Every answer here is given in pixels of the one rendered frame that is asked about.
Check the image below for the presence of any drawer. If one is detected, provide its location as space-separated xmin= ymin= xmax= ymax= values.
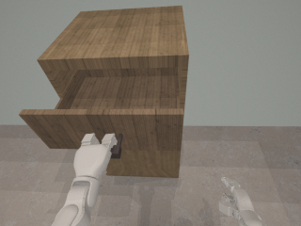
xmin=19 ymin=67 xmax=184 ymax=152

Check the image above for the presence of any robot right forearm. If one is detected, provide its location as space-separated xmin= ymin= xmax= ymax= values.
xmin=237 ymin=209 xmax=267 ymax=226

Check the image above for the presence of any left robot hand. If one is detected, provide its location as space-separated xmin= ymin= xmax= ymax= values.
xmin=73 ymin=133 xmax=118 ymax=180

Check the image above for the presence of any cabinet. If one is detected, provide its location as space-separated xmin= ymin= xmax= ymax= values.
xmin=37 ymin=6 xmax=189 ymax=178

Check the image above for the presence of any robot left forearm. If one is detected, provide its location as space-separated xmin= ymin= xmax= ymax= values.
xmin=51 ymin=175 xmax=101 ymax=226

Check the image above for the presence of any right robot hand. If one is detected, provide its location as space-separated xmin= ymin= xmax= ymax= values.
xmin=218 ymin=177 xmax=255 ymax=220

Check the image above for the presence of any handle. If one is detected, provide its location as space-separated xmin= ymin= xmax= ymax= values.
xmin=90 ymin=133 xmax=123 ymax=159

